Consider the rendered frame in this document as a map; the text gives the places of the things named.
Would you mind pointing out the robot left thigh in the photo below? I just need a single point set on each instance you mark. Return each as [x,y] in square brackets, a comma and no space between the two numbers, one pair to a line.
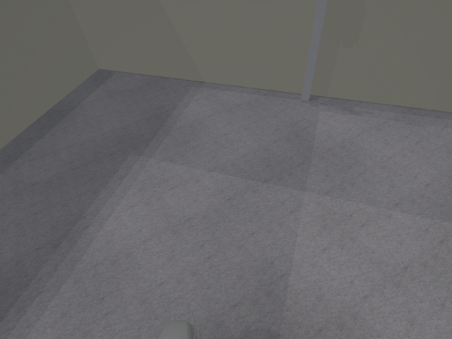
[178,329]

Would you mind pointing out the panel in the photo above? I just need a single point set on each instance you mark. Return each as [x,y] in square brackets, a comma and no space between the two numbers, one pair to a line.
[314,47]

